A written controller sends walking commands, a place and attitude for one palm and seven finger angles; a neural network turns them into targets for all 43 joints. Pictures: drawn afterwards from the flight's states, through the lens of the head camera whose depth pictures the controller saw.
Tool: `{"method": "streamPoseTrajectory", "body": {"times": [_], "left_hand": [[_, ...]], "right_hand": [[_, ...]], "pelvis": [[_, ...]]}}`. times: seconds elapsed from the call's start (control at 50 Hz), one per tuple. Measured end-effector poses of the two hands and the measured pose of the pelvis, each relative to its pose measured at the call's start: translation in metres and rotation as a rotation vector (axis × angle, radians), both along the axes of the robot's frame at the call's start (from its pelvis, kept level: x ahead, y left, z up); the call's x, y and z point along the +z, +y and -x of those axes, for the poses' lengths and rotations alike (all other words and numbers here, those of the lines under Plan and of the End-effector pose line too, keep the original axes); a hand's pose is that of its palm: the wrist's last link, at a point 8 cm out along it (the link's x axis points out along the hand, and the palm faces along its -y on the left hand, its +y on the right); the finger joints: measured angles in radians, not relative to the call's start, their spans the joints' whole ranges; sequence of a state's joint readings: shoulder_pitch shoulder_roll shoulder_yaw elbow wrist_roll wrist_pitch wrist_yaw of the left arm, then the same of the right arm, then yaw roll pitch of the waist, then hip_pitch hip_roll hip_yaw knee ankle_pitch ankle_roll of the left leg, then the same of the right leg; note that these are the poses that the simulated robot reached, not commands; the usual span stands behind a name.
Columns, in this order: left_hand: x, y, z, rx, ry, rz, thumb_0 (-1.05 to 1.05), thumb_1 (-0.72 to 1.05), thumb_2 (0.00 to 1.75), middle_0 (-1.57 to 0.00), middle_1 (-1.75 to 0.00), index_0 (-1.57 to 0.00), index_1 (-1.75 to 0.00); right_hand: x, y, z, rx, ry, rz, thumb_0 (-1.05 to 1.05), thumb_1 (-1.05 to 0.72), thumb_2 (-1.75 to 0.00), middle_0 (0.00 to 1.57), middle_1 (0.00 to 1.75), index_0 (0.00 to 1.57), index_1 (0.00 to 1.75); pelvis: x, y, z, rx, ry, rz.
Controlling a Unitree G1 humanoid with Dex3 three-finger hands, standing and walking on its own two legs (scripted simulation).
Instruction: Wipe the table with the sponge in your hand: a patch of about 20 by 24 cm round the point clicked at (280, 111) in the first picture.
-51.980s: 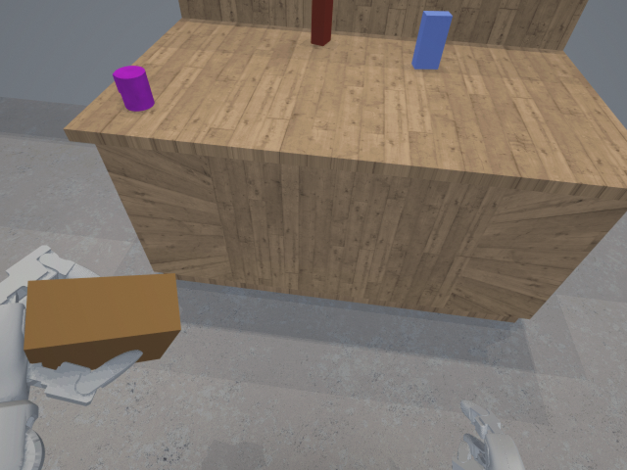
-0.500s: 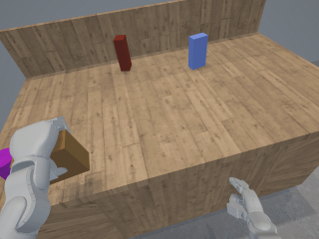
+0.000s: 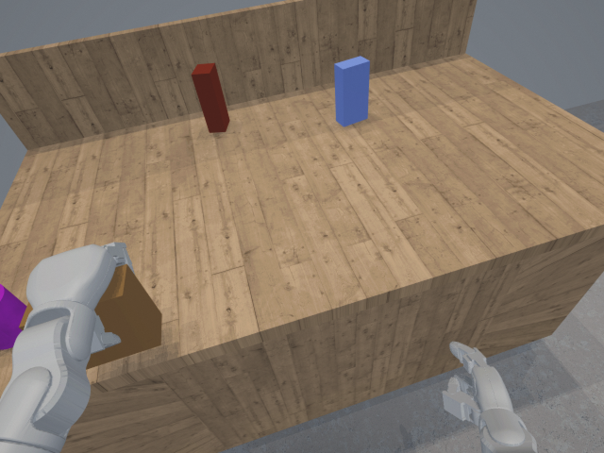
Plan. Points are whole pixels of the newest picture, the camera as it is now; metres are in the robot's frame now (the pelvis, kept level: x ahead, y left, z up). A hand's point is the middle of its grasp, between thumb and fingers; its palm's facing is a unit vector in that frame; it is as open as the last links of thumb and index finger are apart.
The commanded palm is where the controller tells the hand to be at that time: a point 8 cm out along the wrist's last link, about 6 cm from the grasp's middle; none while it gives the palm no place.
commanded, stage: move the sponge above the wiping area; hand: left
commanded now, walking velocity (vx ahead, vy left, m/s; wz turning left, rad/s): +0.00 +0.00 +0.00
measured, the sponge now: (106, 327) +0.23 +0.32 +0.05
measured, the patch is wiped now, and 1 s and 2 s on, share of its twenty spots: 0.00 0.00 0.00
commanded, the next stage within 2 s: none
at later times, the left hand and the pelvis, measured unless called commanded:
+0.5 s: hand (136, 281) +0.29 +0.29 +0.08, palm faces -0.06 -0.08 -1.00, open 9.7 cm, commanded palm +0.26 +0.30 +0.17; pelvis +0.01 +0.00 +0.00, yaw +0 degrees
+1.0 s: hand (144, 266) +0.31 +0.30 +0.08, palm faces +0.02 -0.06 -1.00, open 9.7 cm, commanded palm +0.28 +0.30 +0.15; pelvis +0.02 +0.02 +0.00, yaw +0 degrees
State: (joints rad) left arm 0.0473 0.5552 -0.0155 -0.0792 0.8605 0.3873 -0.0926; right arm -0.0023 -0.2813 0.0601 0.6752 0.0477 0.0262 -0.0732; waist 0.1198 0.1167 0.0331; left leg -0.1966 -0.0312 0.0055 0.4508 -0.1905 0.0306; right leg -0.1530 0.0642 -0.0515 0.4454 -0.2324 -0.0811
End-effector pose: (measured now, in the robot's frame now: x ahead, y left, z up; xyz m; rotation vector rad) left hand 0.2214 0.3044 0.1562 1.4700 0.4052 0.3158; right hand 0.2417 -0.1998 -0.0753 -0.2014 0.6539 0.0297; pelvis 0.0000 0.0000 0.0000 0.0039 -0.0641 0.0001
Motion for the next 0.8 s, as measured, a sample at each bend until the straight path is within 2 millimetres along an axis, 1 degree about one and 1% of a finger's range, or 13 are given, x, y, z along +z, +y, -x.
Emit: {"method": "streamPoseTrajectory", "body": {"times": [0.04, 0.12, 0.18, 0.26, 0.34, 0.44, 0.48, 0.54, 0.6, 0.68, 0.74, 0.8], "left_hand": [[-0.003, -0.007, -0.004, -0.052, 0.006, -0.001, 0.0, -0.49, 1.08, -0.78, -1.39, -0.78, -1.38], [0.002, -0.017, -0.014, -0.125, -0.05, -0.019, 0.0, -0.49, 1.08, -0.78, -1.38, -0.78, -1.38], [0.009, -0.012, -0.022, -0.107, -0.099, -0.034, 0.0, -0.49, 1.08, -0.78, -1.38, -0.78, -1.38], [0.012, 0.002, -0.029, -0.016, -0.112, -0.044, 0.0, -0.49, 1.08, -0.78, -1.38, -0.78, -1.38], [0.003, 0.005, -0.032, 0.029, -0.051, -0.026, 0.0, -0.49, 1.08, -0.78, -1.39, -0.78, -1.38], [-0.018, -0.007, -0.041, -0.042, 0.033, 0.005, 0.0, -0.49, 1.08, -0.78, -1.39, -0.78, -1.38], [-0.02, -0.013, -0.045, -0.091, 0.022, 0.007, 0.0, -0.49, 1.08, -0.78, -1.39, -0.78, -1.38], [-0.015, -0.019, -0.052, -0.137, -0.034, -0.006, 0.0, -0.49, 1.08, -0.78, -1.38, -0.78, -1.38], [-0.005, -0.013, -0.056, -0.113, -0.102, -0.026, 0.0, -0.49, 1.08, -0.78, -1.38, -0.78, -1.38], [0.001, 0.006, -0.057, 0.003, -0.122, -0.033, 0.0, -0.49, 1.08, -0.78, -1.39, -0.78, -1.38], [-0.007, 0.014, -0.055, 0.069, -0.066, -0.017, 0.0, -0.49, 1.08, -0.78, -1.39, -0.78, -1.38], [-0.022, 0.01, -0.055, 0.056, 0.012, 0.013, 0.0, -0.49, 1.08, -0.78, -1.39, -0.78, -1.38]], "right_hand": [[-0.001, -0.004, 0.003, -0.01, 0.0, 0.01, 0.02, -0.9, -0.89, 0.2, 0.3, 0.2, 0.3], [-0.003, -0.008, 0.009, -0.027, 0.007, 0.016, 0.02, -0.9, -0.89, 0.2, 0.3, 0.2, 0.3], [-0.006, -0.011, 0.014, -0.039, 0.025, 0.01, 0.02, -0.9, -0.89, 0.2, 0.3, 0.2, 0.3], [-0.01, -0.014, 0.018, -0.055, 0.05, -0.004, 0.02, -0.9, -0.89, 0.2, 0.3, 0.2, 0.3], [-0.013, -0.015, 0.018, -0.067, 0.057, -0.012, 0.02, -0.9, -0.89, 0.2, 0.3, 0.2, 0.3], [-0.014, -0.013, 0.014, -0.07, 0.057, 0.0, 0.02, -0.9, -0.89, 0.2, 0.3, 0.2, 0.3], [-0.012, -0.011, 0.013, -0.068, 0.053, 0.007, 0.02, -0.9, -0.89, 0.2, 0.3, 0.2, 0.3], [-0.011, -0.008, 0.01, -0.063, 0.053, 0.01, 0.02, -0.9, -0.89, 0.2, 0.3, 0.2, 0.3], [-0.01, -0.004, 0.007, -0.06, 0.054, -0.002, 0.02, -0.9, -0.89, 0.2, 0.3, 0.2, 0.3], [-0.009, 0.001, 0.001, -0.055, 0.062, -0.021, 0.02, -0.9, -0.89, 0.2, 0.3, 0.2, 0.3], [-0.009, 0.004, -0.004, -0.051, 0.063, -0.029, 0.02, -0.9, -0.89, 0.2, 0.3, 0.2, 0.3], [-0.008, 0.007, -0.009, -0.044, 0.056, -0.025, 0.02, -0.9, -0.89, 0.2, 0.3, 0.2, 0.3]], "pelvis": [[0.0, -0.001, 0.0, -0.001, 0.0, 0.0], [0.0, -0.003, -0.001, -0.003, 0.001, 0.001], [0.0, -0.003, -0.002, -0.01, 0.006, -0.001], [0.0, -0.003, -0.003, -0.014, 0.017, -0.002], [0.0, 0.0, -0.005, -0.008, 0.028, -0.002], [0.0, 0.003, -0.008, -0.003, 0.038, -0.002], [-0.001, 0.004, -0.01, -0.004, 0.041, -0.002], [0.0, 0.005, -0.013, -0.007, 0.045, -0.001], [0.0, 0.007, -0.016, -0.012, 0.051, 0.0], [0.0, 0.01, -0.019, -0.014, 0.059, 0.0], [0.0, 0.013, -0.02, -0.004, 0.064, 0.002], [0.0, 0.016, -0.021, 0.007, 0.068, 0.005]]}}
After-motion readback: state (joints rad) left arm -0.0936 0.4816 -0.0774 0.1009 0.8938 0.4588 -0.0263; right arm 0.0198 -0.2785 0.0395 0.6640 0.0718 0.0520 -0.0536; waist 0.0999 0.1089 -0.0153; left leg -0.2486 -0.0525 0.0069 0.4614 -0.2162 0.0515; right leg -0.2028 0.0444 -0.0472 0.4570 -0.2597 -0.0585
